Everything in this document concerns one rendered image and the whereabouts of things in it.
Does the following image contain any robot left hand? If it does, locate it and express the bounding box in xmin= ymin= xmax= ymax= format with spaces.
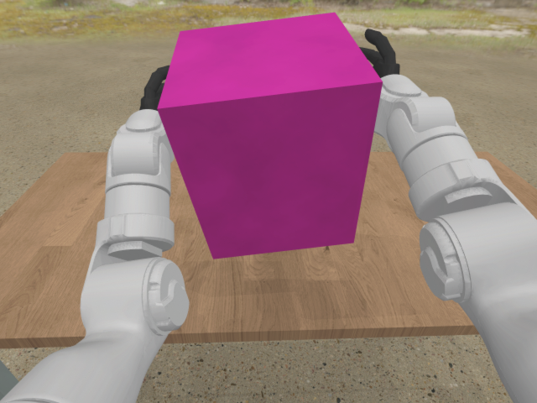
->
xmin=139 ymin=65 xmax=169 ymax=111

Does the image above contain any table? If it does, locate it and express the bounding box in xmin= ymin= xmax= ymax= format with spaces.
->
xmin=0 ymin=152 xmax=537 ymax=400

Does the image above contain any right robot upper arm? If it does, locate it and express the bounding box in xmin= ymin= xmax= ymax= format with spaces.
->
xmin=420 ymin=201 xmax=537 ymax=403

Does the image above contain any carton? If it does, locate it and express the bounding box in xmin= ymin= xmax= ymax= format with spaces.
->
xmin=157 ymin=13 xmax=383 ymax=259

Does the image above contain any robot right hand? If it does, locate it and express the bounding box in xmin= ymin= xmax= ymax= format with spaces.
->
xmin=359 ymin=29 xmax=399 ymax=78

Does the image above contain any left robot forearm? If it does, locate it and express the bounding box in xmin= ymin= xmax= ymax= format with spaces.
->
xmin=81 ymin=109 xmax=175 ymax=325

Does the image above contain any left robot upper arm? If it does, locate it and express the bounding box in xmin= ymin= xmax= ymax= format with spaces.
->
xmin=0 ymin=257 xmax=190 ymax=403

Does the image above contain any right robot forearm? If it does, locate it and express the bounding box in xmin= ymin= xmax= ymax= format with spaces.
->
xmin=374 ymin=74 xmax=537 ymax=223

